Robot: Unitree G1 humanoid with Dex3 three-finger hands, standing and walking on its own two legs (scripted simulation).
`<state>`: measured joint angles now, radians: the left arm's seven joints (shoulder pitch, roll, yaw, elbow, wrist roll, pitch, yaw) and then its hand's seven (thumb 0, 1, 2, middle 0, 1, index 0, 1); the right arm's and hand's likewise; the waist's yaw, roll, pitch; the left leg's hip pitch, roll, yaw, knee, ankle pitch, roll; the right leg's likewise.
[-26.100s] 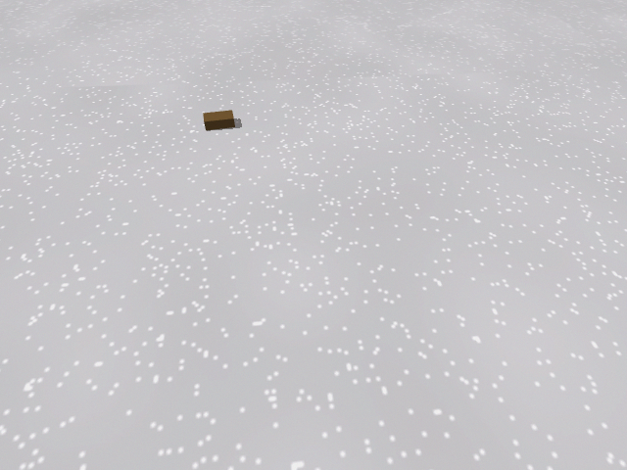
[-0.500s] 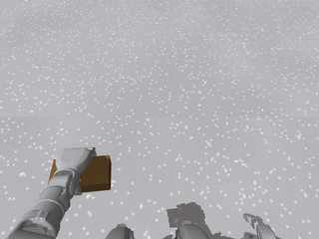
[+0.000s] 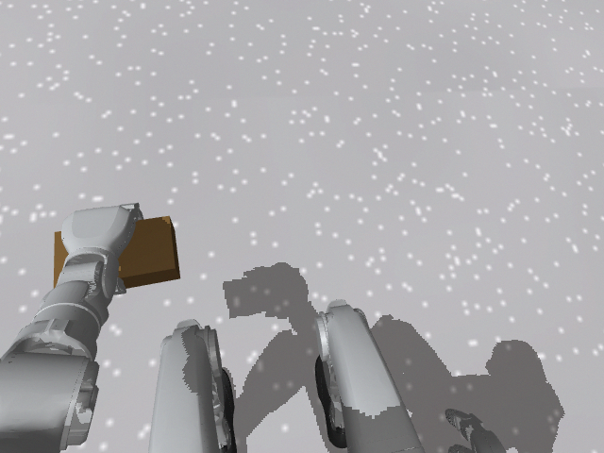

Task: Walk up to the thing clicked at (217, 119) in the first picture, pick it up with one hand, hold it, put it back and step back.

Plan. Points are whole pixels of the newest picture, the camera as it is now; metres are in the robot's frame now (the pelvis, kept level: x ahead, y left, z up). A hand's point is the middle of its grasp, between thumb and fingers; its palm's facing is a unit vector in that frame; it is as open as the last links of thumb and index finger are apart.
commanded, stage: crouch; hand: left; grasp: from above
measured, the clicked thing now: (120, 256) +0.41 +0.22 -0.18
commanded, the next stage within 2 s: lower in 1.02 s
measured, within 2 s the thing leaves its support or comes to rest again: neither
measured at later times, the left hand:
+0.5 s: hand (139, 259) +0.43 +0.22 -0.29, palm faces -0.46 -0.02 -0.89, open 11.7 cm
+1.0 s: hand (150, 260) +0.44 +0.22 -0.34, palm faces -0.46 -0.02 -0.89, open 11.7 cm
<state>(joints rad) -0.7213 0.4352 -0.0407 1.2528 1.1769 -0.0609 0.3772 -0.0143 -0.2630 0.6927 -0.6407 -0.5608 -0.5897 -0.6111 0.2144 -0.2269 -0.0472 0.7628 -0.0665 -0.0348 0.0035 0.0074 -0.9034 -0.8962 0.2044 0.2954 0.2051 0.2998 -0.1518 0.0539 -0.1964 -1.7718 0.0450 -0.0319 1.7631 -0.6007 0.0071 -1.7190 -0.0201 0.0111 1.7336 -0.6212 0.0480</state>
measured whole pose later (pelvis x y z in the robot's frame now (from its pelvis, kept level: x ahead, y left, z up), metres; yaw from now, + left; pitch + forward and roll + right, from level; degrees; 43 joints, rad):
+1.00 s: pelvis -0.02 -0.01 -0.17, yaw -3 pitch +35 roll -5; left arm -0.95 0.61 0.06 1.48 1.25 -0.14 0.44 -0.01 -0.21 0.66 -0.59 -0.59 -0.54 -0.64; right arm 0.15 -0.25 0.01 0.79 -0.14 -0.08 0.12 0.00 -0.91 -0.89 0.20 0.30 0.20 0.30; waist -0.22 0.00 -0.08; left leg -2.28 0.04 -0.12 2.32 -0.66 -0.02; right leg -2.21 0.02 -0.02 2.28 -0.68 0.05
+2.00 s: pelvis -0.01 -0.01 -0.22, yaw -8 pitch +31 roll -9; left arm -0.95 0.77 0.17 1.62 1.28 -0.20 0.58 -0.01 -0.24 0.68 -0.62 -0.57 -0.56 -0.63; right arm 0.10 -0.29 0.14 0.77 -0.24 -0.16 0.22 0.00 -0.91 -0.89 0.20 0.30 0.20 0.30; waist -0.31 -0.06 0.07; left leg -2.37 0.03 -0.22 2.53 -0.71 -0.04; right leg -2.28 0.05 -0.08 2.43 -0.70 0.06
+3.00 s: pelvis -0.01 +0.00 -0.23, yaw -11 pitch +26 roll -13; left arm -1.00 0.89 0.11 1.82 1.29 -0.22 0.69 0.01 -0.26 0.77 -0.53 -0.67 -0.48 -0.71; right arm 0.08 -0.32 0.26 0.74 -0.31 -0.26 0.28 0.00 -0.90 -0.90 0.20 0.30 0.20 0.30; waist -0.37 -0.11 0.13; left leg -2.36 0.04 -0.28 2.57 -0.70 -0.02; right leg -2.23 0.07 -0.13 2.41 -0.67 0.08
